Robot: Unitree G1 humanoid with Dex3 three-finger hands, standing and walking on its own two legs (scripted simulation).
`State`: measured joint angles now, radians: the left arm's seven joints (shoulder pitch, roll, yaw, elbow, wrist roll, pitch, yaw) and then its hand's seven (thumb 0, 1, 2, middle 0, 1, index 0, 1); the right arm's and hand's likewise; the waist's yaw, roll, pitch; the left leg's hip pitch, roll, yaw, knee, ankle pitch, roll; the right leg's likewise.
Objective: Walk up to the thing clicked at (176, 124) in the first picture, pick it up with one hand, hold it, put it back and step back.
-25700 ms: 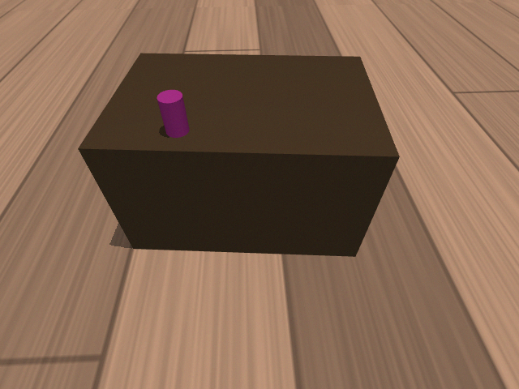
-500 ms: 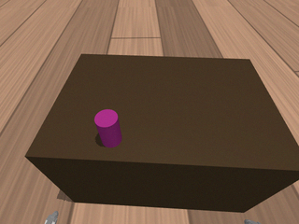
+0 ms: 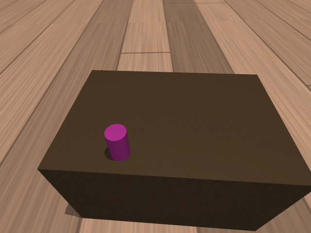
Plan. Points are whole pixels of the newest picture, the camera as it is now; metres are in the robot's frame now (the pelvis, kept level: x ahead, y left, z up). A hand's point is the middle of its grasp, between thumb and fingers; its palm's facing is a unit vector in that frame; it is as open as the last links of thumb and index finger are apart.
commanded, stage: stand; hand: left
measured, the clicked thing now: (118, 143) +0.47 +0.17 -0.11
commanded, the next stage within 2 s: none
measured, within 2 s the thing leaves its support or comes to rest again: neither
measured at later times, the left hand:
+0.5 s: hand out of the picture +0.06 +0.24 -0.15, palm faces -0.03 -0.94 -0.34, open 7.4 cm
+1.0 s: hand out of the picture +0.08 +0.25 -0.15, palm faces -0.03 -0.94 -0.34, open 7.4 cm
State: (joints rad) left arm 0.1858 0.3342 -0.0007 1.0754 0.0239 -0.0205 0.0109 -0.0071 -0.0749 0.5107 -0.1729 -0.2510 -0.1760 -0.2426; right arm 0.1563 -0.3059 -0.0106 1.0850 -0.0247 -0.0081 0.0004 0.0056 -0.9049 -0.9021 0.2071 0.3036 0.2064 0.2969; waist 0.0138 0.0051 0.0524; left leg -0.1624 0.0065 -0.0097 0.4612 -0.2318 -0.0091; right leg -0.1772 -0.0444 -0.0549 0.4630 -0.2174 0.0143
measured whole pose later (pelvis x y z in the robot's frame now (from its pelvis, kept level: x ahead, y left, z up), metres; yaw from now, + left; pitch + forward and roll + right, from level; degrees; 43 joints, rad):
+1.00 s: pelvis +0.01 +0.00 +0.01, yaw -1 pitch -3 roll +0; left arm 0.11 0.34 0.00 1.17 0.02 -0.02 0.00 0.00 0.91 0.89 -0.20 -0.30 -0.20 -0.30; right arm 0.11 -0.34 0.00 1.16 -0.02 -0.01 0.00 0.00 -0.91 -0.90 0.21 0.30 0.21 0.30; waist 0.01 0.00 0.06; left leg -0.09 0.02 0.01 0.31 -0.17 -0.02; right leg -0.12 -0.03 -0.04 0.33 -0.16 0.01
